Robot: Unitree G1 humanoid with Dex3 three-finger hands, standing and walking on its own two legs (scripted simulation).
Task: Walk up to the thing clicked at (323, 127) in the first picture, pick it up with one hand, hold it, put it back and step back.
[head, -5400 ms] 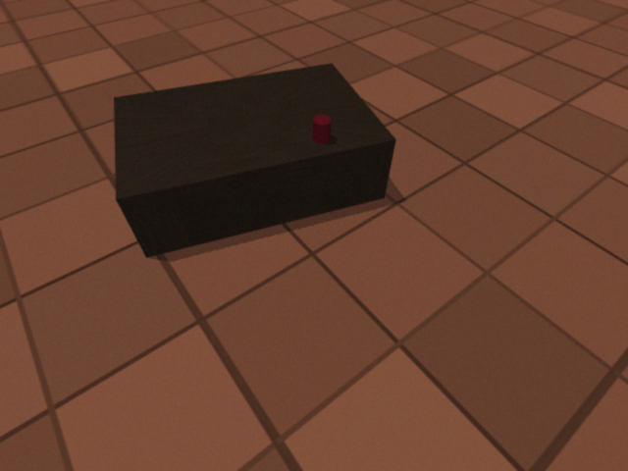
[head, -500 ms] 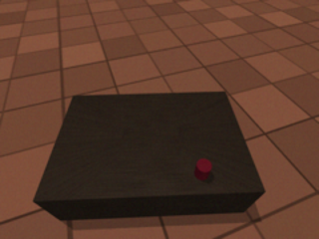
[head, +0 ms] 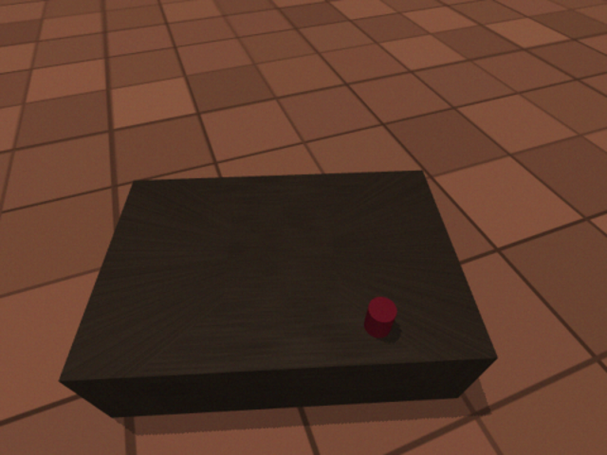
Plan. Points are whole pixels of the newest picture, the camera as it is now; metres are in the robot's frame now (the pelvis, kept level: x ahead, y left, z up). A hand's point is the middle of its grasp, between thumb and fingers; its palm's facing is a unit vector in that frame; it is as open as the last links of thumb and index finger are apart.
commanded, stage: stand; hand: right
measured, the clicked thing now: (379, 317) +0.50 -0.19 -0.41
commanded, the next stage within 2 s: go down in 1.84 s
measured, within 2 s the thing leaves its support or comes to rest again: neither
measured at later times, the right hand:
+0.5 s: hand out of the picture +0.07 -0.26 -0.16, palm faces -0.02 +0.94 -0.33, open 7.4 cm
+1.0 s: hand out of the picture +0.08 -0.26 -0.16, palm faces -0.01 +0.94 -0.33, open 7.4 cm
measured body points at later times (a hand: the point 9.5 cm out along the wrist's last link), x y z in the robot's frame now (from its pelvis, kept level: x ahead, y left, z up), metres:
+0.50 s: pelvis +0.00 +0.00 +0.00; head +0.01 -0.01 +0.45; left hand +0.07 +0.30 -0.13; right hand +0.07 -0.31 -0.14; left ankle +0.00 +0.15 -0.75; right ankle +0.02 -0.14 -0.75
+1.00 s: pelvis +0.01 +0.00 +0.00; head +0.02 -0.01 +0.45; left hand +0.09 +0.30 -0.13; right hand +0.08 -0.31 -0.14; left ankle +0.00 +0.15 -0.75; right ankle +0.02 -0.14 -0.75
